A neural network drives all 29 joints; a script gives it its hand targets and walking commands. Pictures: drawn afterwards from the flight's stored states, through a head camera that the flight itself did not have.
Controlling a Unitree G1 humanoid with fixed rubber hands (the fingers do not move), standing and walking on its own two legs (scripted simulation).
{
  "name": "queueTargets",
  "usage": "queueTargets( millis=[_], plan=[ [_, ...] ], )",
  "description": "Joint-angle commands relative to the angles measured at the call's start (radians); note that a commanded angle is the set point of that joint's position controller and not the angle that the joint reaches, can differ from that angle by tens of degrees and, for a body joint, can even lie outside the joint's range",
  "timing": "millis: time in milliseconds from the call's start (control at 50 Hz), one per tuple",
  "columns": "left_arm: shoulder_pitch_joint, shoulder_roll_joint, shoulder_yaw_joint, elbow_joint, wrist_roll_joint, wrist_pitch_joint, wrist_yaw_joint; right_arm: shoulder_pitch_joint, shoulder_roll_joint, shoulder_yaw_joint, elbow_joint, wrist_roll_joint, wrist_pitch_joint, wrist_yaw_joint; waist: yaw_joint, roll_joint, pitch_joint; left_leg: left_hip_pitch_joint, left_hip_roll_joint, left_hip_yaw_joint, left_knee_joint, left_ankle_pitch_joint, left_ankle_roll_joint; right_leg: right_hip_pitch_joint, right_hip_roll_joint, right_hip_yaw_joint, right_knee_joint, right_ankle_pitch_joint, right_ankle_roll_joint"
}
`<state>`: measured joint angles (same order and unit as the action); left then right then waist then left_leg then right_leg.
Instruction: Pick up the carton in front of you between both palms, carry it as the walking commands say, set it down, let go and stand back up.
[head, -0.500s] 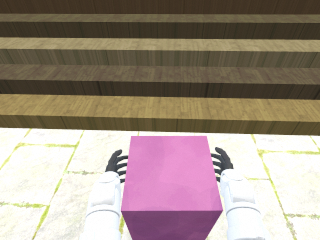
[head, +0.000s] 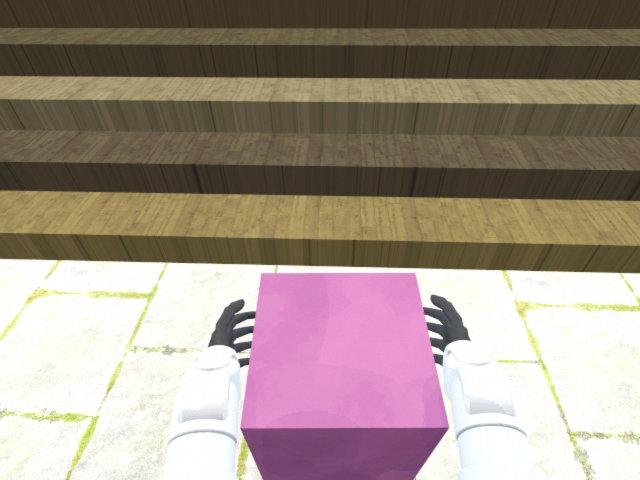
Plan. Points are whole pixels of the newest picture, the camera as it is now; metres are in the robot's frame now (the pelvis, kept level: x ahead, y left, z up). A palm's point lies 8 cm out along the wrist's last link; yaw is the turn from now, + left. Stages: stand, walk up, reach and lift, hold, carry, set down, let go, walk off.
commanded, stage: reach and lift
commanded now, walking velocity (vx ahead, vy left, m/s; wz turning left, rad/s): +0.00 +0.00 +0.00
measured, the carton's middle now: (337, 383) +0.29 +0.00 -0.04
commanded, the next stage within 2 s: hold in 0.30 s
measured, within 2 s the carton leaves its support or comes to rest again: neither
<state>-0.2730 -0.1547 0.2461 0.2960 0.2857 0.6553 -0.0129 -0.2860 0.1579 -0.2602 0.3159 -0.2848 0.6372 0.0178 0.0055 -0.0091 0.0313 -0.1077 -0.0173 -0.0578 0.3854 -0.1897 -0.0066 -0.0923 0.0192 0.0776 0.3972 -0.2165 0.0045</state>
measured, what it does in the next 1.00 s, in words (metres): stands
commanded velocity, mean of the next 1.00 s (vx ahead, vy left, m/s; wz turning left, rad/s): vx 0.00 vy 0.00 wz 0.00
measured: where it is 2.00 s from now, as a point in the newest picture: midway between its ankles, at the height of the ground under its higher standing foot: outside the picture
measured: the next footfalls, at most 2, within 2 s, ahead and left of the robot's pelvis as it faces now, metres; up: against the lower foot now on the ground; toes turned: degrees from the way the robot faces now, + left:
none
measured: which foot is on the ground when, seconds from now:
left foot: down 0.00-1.00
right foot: down 0.00-1.00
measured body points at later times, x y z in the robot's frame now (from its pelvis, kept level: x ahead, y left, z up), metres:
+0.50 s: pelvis +0.00 +0.00 +0.00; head -0.04 +0.00 +0.45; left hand +0.29 +0.15 +0.04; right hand +0.29 -0.15 +0.05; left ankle +0.02 +0.12 -0.74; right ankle +0.01 -0.12 -0.74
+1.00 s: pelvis -0.01 +0.00 +0.00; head -0.05 +0.00 +0.45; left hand +0.29 +0.15 +0.04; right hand +0.29 -0.15 +0.04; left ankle +0.02 +0.12 -0.74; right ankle +0.01 -0.12 -0.74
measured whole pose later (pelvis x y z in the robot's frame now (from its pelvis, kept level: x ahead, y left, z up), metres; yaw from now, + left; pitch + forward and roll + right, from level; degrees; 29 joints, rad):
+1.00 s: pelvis -0.01 +0.00 +0.00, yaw +0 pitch -8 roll +0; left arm -0.28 -0.16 0.24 0.23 0.27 0.76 -0.01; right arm -0.29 0.16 -0.25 0.24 -0.28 0.74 0.02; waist 0.00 -0.01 0.05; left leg -0.05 -0.02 -0.06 0.37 -0.17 -0.01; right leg -0.04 0.02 0.08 0.38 -0.20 0.00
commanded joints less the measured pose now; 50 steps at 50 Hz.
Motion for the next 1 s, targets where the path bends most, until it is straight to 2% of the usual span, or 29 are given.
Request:
queueTargets(
  millis=[0,260,380,460,540,780,980],
  plan=[
    [-0.438,-0.922,-0.535,-0.049,-0.233,-0.024,-0.22,-0.413,0.924,0.532,-0.03,0.226,-0.013,0.223,-0.001,0.01,-0.277,0.136,-0.073,-0.013,-0.034,0.247,-0.002,0.031,0.075,0.002,-0.055,0.242,-0.002],
    [-0.435,-0.889,-0.551,-0.102,-0.246,0.003,-0.218,-0.404,0.919,0.554,-0.079,0.241,0.02,0.211,0.002,0.002,-0.244,0.131,-0.077,-0.011,-0.044,0.209,0.003,0.042,0.07,0.006,-0.067,0.225,0.003],
    [-0.42,-0.897,-0.627,-0.194,-0.294,0.041,-0.213,-0.378,0.911,0.614,-0.176,0.276,0.058,0.202,-0.015,0.005,-0.293,0.167,-0.079,-0.021,-0.053,0.269,-0.001,0.086,0.069,0.01,-0.076,0.295,0.003],
    [-0.393,-0.854,-0.573,-0.162,-0.26,0.078,-0.202,-0.362,0.86,0.568,-0.146,0.25,0.095,0.199,-0.009,0.005,-0.18,0.128,-0.075,-0.014,-0.08,0.153,0.001,0.056,0.067,0.003,-0.1,0.171,-0.002],
    [-0.447,-0.867,-0.554,-0.14,-0.251,0.08,-0.208,-0.427,0.866,0.555,-0.131,0.246,0.096,0.21,-0.005,0.003,-0.15,0.11,-0.069,-0.008,-0.08,0.067,0.007,0.025,0.063,-0.005,-0.101,0.078,-0.006],
    [-0.534,-0.899,-0.552,-0.095,-0.252,0.07,-0.215,-0.51,0.885,0.546,-0.084,0.238,0.081,0.22,-0.011,0.008,-0.191,0.122,-0.063,-0.003,-0.067,0.026,0.005,0.006,0.061,-0.009,-0.09,0.029,-0.012],
    [-0.492,-0.899,-0.552,-0.112,-0.252,0.074,-0.209,-0.478,0.881,0.556,-0.109,0.244,0.084,0.219,-0.007,0.009,-0.211,0.144,-0.065,-0.008,-0.069,0.111,0.001,0.033,0.066,-0.008,-0.088,0.111,-0.008]
  ],
)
